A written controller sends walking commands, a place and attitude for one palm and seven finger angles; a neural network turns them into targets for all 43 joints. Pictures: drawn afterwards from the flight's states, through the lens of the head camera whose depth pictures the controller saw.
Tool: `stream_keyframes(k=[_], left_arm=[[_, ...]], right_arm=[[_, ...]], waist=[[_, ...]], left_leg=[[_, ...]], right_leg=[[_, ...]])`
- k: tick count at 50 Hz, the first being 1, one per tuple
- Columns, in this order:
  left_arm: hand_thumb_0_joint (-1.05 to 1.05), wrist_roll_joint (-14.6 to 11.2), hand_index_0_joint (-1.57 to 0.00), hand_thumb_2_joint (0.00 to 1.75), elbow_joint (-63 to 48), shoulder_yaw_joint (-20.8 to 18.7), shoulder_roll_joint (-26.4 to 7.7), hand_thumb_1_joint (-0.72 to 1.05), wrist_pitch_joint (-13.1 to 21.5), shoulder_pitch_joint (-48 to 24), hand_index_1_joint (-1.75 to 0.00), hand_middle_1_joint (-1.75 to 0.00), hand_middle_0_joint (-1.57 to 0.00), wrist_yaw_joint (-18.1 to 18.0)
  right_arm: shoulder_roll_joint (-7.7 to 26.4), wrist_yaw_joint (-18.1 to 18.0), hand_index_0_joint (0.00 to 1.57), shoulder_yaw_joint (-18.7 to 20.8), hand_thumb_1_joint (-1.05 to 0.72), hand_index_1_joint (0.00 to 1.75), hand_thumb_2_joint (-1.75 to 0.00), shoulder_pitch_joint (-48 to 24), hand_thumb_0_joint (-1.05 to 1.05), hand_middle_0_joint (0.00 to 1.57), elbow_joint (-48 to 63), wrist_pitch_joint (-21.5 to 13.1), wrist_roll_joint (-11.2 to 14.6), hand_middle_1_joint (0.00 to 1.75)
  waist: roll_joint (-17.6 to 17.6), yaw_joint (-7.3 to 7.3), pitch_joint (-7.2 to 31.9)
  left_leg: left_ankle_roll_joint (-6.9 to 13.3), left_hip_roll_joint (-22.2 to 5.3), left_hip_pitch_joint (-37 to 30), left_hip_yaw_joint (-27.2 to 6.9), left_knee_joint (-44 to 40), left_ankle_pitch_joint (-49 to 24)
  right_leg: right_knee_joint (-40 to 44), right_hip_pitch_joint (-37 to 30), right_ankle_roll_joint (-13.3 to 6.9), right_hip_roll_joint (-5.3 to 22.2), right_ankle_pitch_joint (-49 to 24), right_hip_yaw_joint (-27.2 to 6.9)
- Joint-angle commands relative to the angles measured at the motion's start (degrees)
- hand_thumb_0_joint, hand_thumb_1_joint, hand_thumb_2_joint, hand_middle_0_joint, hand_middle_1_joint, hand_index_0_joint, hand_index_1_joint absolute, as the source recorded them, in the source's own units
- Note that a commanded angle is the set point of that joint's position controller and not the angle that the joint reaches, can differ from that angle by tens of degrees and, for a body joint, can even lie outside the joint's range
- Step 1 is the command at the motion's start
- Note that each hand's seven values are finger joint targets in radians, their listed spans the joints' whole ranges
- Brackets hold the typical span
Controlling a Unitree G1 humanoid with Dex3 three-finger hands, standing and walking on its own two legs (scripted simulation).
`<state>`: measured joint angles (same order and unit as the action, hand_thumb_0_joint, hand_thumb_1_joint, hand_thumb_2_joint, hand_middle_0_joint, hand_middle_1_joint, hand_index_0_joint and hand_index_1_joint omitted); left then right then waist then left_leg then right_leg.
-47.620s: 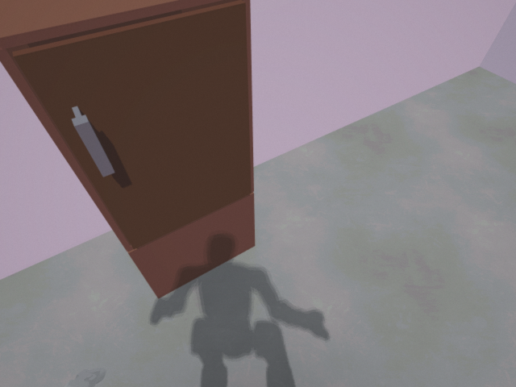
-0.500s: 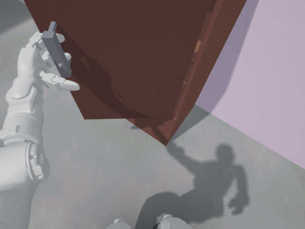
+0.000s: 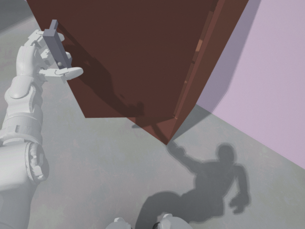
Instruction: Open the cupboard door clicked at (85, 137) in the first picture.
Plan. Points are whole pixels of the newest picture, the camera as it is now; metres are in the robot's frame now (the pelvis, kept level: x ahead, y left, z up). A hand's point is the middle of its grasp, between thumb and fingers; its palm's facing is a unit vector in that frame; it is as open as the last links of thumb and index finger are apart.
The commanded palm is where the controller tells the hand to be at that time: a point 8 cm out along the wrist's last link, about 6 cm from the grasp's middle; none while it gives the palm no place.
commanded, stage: close the thumb around the handle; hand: left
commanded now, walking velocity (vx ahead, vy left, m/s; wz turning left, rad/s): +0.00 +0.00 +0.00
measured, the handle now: (61, 49) +0.56 +0.20 +0.10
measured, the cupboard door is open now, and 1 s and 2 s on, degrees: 39 51 65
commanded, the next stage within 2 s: pull the door open along its arc in 0.38 s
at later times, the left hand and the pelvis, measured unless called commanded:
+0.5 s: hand (67, 62) +0.52 +0.18 +0.10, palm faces -0.03 -1.00 -0.01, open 5.7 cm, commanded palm +0.49 +0.23 +0.10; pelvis +0.00 +0.00 +0.00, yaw -1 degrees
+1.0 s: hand (69, 88) +0.44 +0.16 +0.10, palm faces -0.03 -1.00 +0.01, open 6.0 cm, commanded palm +0.42 +0.22 +0.10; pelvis +0.01 +0.00 +0.01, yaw -1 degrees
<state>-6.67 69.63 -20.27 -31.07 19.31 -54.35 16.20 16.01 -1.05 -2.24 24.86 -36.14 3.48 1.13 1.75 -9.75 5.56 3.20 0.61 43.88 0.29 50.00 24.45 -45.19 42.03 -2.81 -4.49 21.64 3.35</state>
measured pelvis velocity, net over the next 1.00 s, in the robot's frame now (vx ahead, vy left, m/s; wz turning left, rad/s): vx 0.01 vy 0.00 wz -0.01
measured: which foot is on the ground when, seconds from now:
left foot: down 0.00-1.00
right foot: down 0.00-1.00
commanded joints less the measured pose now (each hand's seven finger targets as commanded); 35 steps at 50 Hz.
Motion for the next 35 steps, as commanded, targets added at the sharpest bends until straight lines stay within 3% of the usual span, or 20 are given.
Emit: stream_keyframes(k=[1,3,4,5,9,10,11,12,14,16,19,22,24,25,27,30,31,35], left_arm=[[0.0,-1.1,-0.37,0.71,-10.5,-0.8,-12.5,0.45,3.2,-27.7,-1.3,-1.3,-0.37,0.0],[0.0,-0.5,-0.38,0.76,-10.5,-0.7,-13.2,0.56,2.8,-29.7,-1.31,-1.31,-0.38,-0.6],[0.0,-0.7,-0.38,0.78,-11.7,-1.2,-13.2,0.62,3.3,-30.2,-1.32,-1.32,-0.38,-0.9],[0.0,-0.2,-0.38,0.8,-12.0,-2.8,-15.5,0.68,3.7,-29.4,-1.33,-1.33,-0.38,-1.2],[0.0,-0.5,-0.4,0.9,-12.9,-1.5,-13.5,0.9,4.7,-30.1,-1.35,-1.35,-0.4,-1.6],[0.0,-0.1,-0.4,0.9,-12.9,-3.4,-15.6,0.9,4.8,-28.8,-1.35,-1.35,-0.4,-1.6],[0.0,0.0,-0.4,0.9,-11.9,-2.3,-14.3,0.9,4.5,-27.8,-1.35,-1.35,-0.4,-1.4],[0.0,0.0,-0.4,0.9,-11.4,-4.0,-16.5,0.9,4.2,-27.3,-1.35,-1.35,-0.4,-1.5],[0.0,-0.1,-0.4,0.9,-11.3,-2.7,-15.0,0.9,3.8,-27.9,-1.35,-1.35,-0.4,-1.3],[0.0,0.1,-0.4,0.9,-10.7,-5.2,-17.6,0.9,3.2,-25.8,-1.35,-1.35,-0.4,-1.5],[0.0,0.0,-0.4,0.9,-11.4,-5.8,-18.5,0.9,3.1,-25.2,-1.35,-1.35,-0.4,-1.8],[0.0,0.1,-0.4,0.9,-12.1,-7.0,-20.2,0.9,3.2,-23.8,-1.35,-1.35,-0.4,-1.5],[0.0,-0.2,-0.4,0.9,-12.5,-7.2,-19.9,0.9,3.5,-22.7,-1.35,-1.35,-0.4,-1.2],[0.0,-0.2,-0.4,0.9,-13.6,-5.1,-18.2,0.9,3.6,-26.2,-1.35,-1.35,-0.4,-1.1],[0.0,-0.8,-0.4,0.9,-13.6,-1.0,-11.3,0.9,3.5,-25.7,-1.35,-1.35,-0.4,-0.9],[0.0,-1.1,-0.4,0.9,-16.6,-3.8,-14.0,0.9,4.7,-22.9,-1.35,-1.35,-0.4,-1.6],[0.0,-1.1,-0.4,0.9,-16.8,-3.2,-12.8,0.9,4.7,-21.3,-1.35,-1.35,-0.4,-1.6],[0.0,-2.5,-0.4,0.9,-19.3,-2.8,-10.1,0.9,4.4,-13.5,-1.35,-1.35,-0.4,-1.4]], right_arm=[[10.4,-0.8,0.2,3.5,-0.9,0.3,-0.9,9.2,0.0,0.2,2.3,-1.0,0.0,0.3],[10.5,-0.8,0.2,3.4,-0.9,0.3,-0.9,9.3,0.0,0.2,2.0,-1.1,-0.2,0.3],[10.4,-0.7,0.2,3.4,-0.9,0.3,-0.9,9.5,0.0,0.2,2.3,-1.3,-0.3,0.3],[10.6,-0.8,0.2,3.5,-0.9,0.3,-0.9,9.5,0.0,0.2,2.2,-1.2,-0.3,0.3],[10.2,-0.6,0.2,3.3,-0.9,0.3,-0.9,9.5,0.0,0.2,2.5,-1.6,-0.5,0.3],[10.4,-0.6,0.2,3.5,-0.9,0.3,-0.9,9.6,0.0,0.2,2.3,-1.5,-0.5,0.3],[10.3,-0.4,0.2,3.4,-0.9,0.3,-0.9,9.4,0.0,0.2,2.6,-1.3,-0.4,0.3],[10.6,-0.6,0.2,3.5,-0.9,0.3,-0.9,9.7,0.0,0.2,2.5,-1.2,-0.4,0.3],[10.3,-0.7,0.2,3.3,-0.9,0.3,-0.9,9.8,0.0,0.2,2.7,-1.0,-0.3,0.3],[10.4,-0.8,0.2,3.4,-0.9,0.3,-0.9,9.8,0.0,0.2,3.1,-0.8,-0.3,0.3],[10.3,-0.8,0.2,3.2,-0.9,0.3,-0.9,9.9,0.0,0.2,3.8,-0.6,-0.3,0.3],[10.2,-0.8,0.2,3.2,-0.9,0.3,-0.9,9.5,0.0,0.2,4.3,-0.4,-0.2,0.3],[10.1,-0.9,0.2,3.2,-0.9,0.3,-0.9,9.4,0.0,0.2,4.9,-0.4,-0.1,0.3],[9.9,-0.8,0.2,3.1,-0.9,0.3,-0.9,9.0,0.0,0.2,4.4,-0.4,-0.1,0.3],[9.3,-0.4,0.2,3.4,-0.9,0.3,-0.9,9.0,0.0,0.2,4.2,-0.8,-0.2,0.3],[9.9,-0.1,0.2,3.9,-0.9,0.3,-0.9,9.3,0.0,0.2,4.0,-0.9,-0.4,0.3],[9.7,0.1,0.2,3.9,-0.9,0.3,-0.9,9.1,0.0,0.2,4.2,-0.8,-0.4,0.3],[9.4,0.5,0.2,4.2,-0.9,0.3,-0.9,7.7,0.0,0.2,5.5,-0.7,-0.2,0.3]], waist=[[4.9,-1.44,23.4],[5.8,-1.74,22.4],[7.2,-1.52,23.8],[6.3,-0.89,25.9],[6.7,-1.38,26.4],[7.2,-0.35,27.9],[7.2,-0.65,27.3],[5.6,-0.5,26.9],[5.0,-1.04,25.7],[5.5,0.19,26.2],[3.8,0.28,26.0],[4.6,1.03,25.9],[3.9,1.15,26.1],[5.2,-0.22,25.6],[5.5,-0.9,24.7],[8.2,1.22,29.5],[8.6,1.67,29.5],[3.8,3.05,28.6]], left_leg=[[-1.0,-1.6,-19.2,-4.8,-3.6,-25.1],[-1.0,-1.6,-18.6,-4.9,-3.6,-23.9],[-1.0,-1.4,-19.9,-4.9,-3.3,-25.6],[-1.3,-1.7,-20.5,-5.3,-3.1,-26.1],[-1.2,-1.5,-20.6,-4.9,-2.9,-27.4],[-1.5,-1.8,-21.3,-5.1,-2.7,-28.7],[-1.4,-1.7,-21.0,-4.7,-2.7,-28.2],[-1.2,-1.8,-19.9,-4.6,-2.7,-27.9],[-0.8,-1.5,-18.6,-4.3,-2.9,-27.2],[-1.0,-1.6,-18.3,-4.1,-3.2,-27.6],[-0.6,-1.1,-16.2,-3.4,-3.3,-27.5],[-0.5,-1.0,-14.8,-2.6,-3.6,-26.5],[-0.3,-0.8,-14.4,-2.2,-3.6,-26.6],[-0.4,-1.0,-15.0,-2.3,-3.7,-25.7],[-0.6,-1.2,-17.5,-2.7,-3.6,-26.2],[-1.3,-1.6,-21.9,-3.5,-3.2,-31.2],[-1.4,-1.6,-22.4,-3.3,-3.1,-32.1],[-1.0,-1.4,-20.5,-2.5,-4.1,-31.7]], right_leg=[[3.5,-6.6,1.5,0.8,-20.1,-2.7],[3.6,-5.7,1.5,1.0,-18.9,-2.8],[3.3,-5.8,1.3,0.9,-19.7,-2.7],[3.0,-6.1,1.3,0.9,-19.7,-2.7],[2.8,-7.1,1.4,0.8,-21.3,-2.8],[2.4,-7.3,1.4,0.8,-21.8,-2.7],[2.6,-7.1,1.5,0.7,-21.7,-2.8],[2.7,-8.0,1.5,0.7,-22.2,-2.9],[2.9,-9.0,1.6,0.8,-22.9,-3.0],[2.8,-9.7,1.5,0.8,-23.1,-2.9],[2.9,-12.5,1.7,0.8,-25.2,-3.5],[3.2,-14.5,1.8,1.0,-26.3,-4.1],[3.2,-15.8,1.8,1.0,-27.5,-4.3],[3.5,-14.4,2.0,1.1,-26.8,-4.2],[3.7,-11.4,1.8,0.8,-25.3,-3.6],[2.8,-11.1,1.4,0.7,-26.2,-3.2],[2.8,-11.1,1.3,0.6,-26.5,-3.1],[3.2,-15.0,1.5,0.5,-28.7,-3.1]])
